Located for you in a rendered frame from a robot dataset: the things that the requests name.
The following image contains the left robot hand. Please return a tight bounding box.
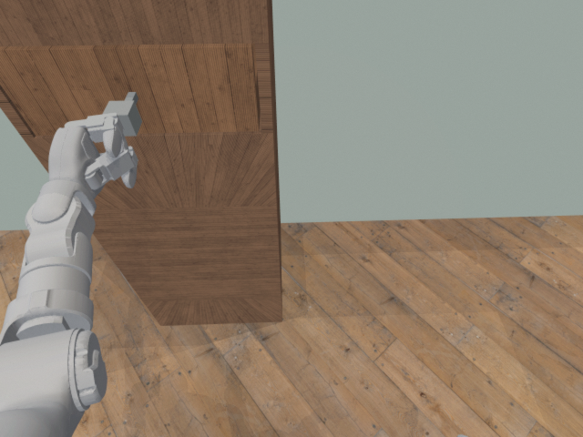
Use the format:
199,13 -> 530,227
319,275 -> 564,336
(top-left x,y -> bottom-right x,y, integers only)
48,113 -> 138,199

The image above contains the handle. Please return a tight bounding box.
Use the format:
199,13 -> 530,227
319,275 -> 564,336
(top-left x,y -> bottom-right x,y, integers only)
102,92 -> 142,137

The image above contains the robot left forearm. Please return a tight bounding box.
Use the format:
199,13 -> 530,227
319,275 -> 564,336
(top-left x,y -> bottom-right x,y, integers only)
0,179 -> 97,346

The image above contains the drawer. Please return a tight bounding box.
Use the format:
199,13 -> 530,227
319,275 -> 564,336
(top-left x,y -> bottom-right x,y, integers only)
0,43 -> 261,136

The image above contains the robot left upper arm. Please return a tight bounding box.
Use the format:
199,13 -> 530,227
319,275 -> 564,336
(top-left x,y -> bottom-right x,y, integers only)
0,328 -> 107,437

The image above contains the cabinet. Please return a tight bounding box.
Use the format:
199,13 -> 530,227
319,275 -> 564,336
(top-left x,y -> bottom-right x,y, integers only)
0,0 -> 282,326

